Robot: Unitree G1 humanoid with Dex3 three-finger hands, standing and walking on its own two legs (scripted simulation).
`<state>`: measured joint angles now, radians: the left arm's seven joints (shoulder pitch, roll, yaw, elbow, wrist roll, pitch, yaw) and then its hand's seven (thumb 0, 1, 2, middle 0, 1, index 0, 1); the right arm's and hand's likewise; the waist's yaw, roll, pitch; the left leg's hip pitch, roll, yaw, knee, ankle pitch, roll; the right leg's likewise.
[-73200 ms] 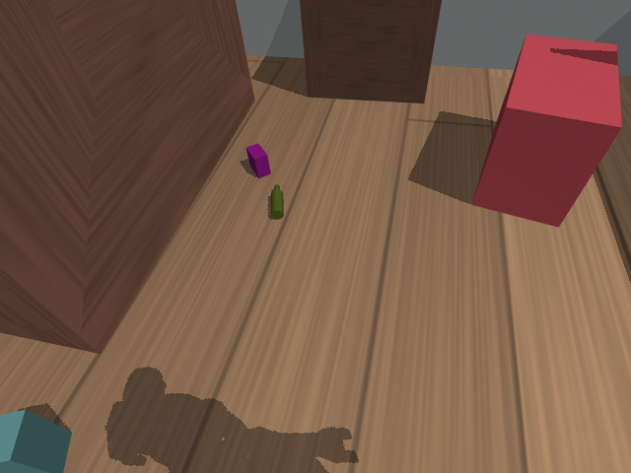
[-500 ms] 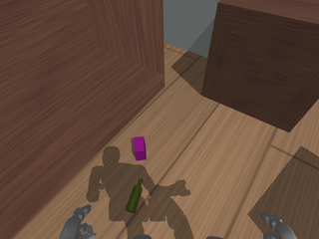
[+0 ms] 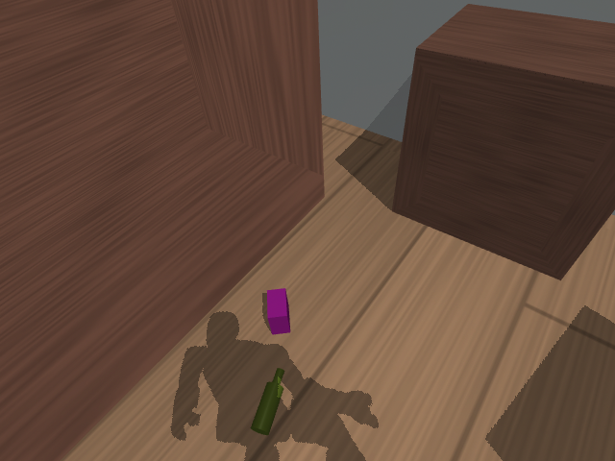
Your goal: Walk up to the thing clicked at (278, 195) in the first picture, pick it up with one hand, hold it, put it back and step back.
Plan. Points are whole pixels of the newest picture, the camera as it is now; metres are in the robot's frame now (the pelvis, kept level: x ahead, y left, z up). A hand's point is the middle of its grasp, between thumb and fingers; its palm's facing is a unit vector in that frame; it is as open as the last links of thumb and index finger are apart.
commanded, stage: stand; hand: left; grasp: from above
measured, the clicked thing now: (270, 399) +0.45 +0.21 -0.75
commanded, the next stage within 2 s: step back in 1.82 s
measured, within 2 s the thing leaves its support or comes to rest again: neither
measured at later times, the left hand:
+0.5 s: hand out of the picture +0.06 +0.23 -0.15, palm faces +0.01 -0.94 -0.34, open 7.4 cm
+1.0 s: hand out of the picture +0.08 +0.23 -0.15, palm faces +0.00 -0.94 -0.34, open 7.4 cm
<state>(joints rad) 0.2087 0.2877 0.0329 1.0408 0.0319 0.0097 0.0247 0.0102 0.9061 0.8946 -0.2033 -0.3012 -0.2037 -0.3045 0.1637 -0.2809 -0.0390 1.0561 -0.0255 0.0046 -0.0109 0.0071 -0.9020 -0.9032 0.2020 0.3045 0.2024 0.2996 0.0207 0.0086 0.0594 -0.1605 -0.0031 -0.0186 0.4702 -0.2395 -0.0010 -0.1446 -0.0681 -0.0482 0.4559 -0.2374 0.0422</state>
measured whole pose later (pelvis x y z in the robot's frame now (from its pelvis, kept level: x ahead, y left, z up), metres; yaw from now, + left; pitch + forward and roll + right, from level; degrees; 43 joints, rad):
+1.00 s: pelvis +0.01 -0.02 +0.01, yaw -1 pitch -3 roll +0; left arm 0.11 0.32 0.03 1.15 0.02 0.00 0.01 0.01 0.91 0.89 -0.20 -0.30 -0.20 -0.30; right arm 0.12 -0.33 -0.01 1.14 -0.02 0.00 0.00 0.01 -0.90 -0.90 0.20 0.30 0.20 0.30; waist 0.00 0.01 0.06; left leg -0.10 0.02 -0.01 0.33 -0.18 -0.02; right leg -0.10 -0.04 -0.04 0.34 -0.19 0.02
